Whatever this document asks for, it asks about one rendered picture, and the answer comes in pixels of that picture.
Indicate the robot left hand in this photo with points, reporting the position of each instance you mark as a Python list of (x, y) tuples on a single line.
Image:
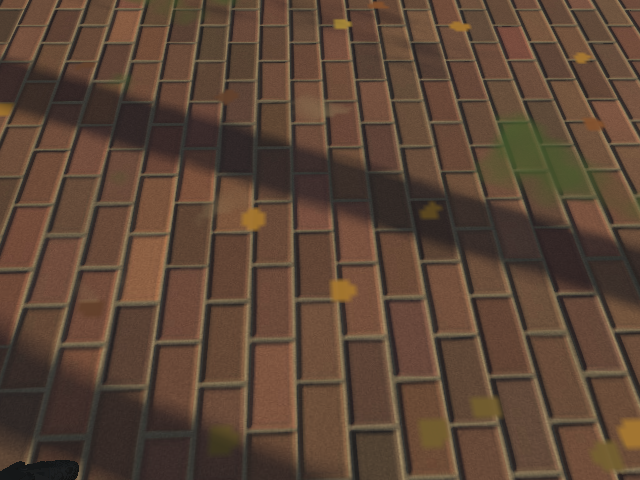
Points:
[(49, 470)]

